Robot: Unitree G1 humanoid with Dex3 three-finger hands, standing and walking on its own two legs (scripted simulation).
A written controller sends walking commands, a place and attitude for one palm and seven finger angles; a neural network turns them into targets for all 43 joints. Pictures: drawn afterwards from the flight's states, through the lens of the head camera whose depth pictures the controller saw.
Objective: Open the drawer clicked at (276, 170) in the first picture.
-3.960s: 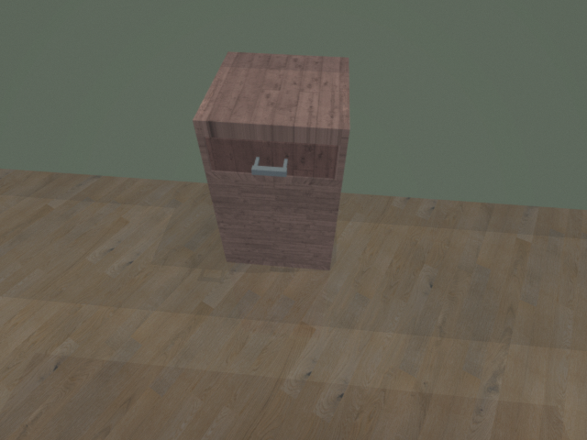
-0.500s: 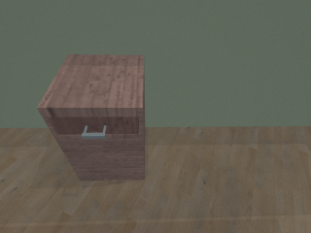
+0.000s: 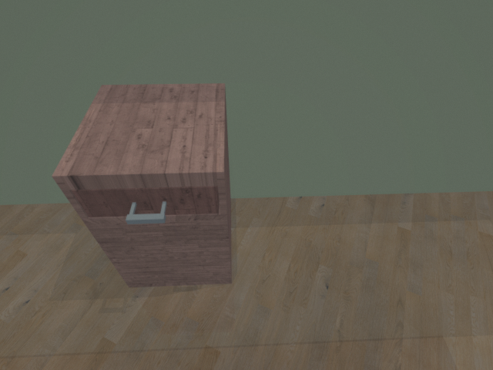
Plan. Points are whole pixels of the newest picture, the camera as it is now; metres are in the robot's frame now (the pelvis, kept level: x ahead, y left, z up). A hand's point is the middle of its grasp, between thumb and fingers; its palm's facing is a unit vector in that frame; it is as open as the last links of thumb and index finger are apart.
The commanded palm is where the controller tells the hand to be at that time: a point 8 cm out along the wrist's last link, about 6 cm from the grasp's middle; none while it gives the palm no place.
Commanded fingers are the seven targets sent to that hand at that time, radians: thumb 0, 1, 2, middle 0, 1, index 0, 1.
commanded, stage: shuffle to correct the standing spot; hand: left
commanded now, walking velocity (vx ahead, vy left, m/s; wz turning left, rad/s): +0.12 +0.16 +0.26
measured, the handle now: (147, 212) +0.54 +0.31 -0.20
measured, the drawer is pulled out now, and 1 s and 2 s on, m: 0.00 0.00 0.00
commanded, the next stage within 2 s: come to a stop and stand still in 0.16 s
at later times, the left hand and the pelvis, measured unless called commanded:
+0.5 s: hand out of the picture +0.04 +0.25 -0.18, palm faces +0.12 -0.97 -0.22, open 7.4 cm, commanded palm none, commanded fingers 0.00 0.90 0.90 -0.20 -0.30 -0.20 -0.30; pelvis +0.06 +0.06 -0.01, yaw +4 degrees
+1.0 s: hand out of the picture +0.10 +0.17 -0.16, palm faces +0.11 -0.96 -0.25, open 7.2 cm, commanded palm none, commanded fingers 0.00 0.90 0.90 -0.20 -0.30 -0.20 -0.30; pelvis +0.06 -0.02 +0.00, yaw +5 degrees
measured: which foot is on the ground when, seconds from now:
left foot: down 0.00-0.84, up 0.86-1.00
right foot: down 0.00-0.32, up 0.34-0.80, down 0.82-1.00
